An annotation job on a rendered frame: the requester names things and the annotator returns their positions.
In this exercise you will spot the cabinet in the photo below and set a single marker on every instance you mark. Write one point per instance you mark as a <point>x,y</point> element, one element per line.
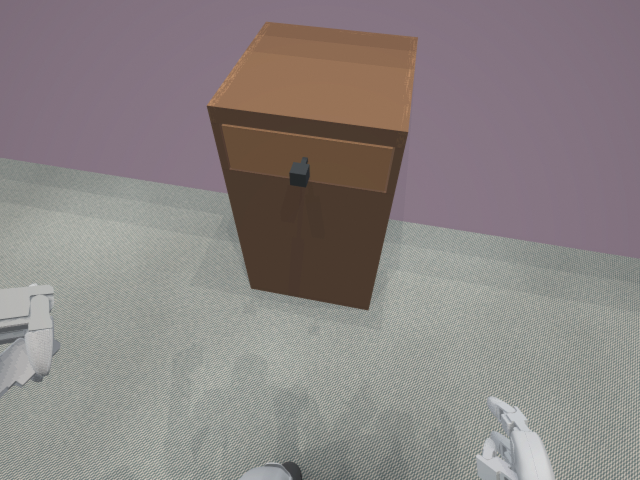
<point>321,242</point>

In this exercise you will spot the robot left shin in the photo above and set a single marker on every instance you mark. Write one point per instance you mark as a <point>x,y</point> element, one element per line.
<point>277,465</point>

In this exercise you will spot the handle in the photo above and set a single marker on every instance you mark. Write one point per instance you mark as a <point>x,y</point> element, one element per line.
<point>300,173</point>

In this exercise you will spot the robot right hand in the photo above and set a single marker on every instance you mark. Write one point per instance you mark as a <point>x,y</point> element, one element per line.
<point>525,455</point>

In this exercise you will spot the drawer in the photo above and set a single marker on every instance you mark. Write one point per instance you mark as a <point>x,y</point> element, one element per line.
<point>330,160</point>

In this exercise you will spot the robot left hand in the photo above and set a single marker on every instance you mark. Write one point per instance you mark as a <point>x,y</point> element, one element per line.
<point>25,322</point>

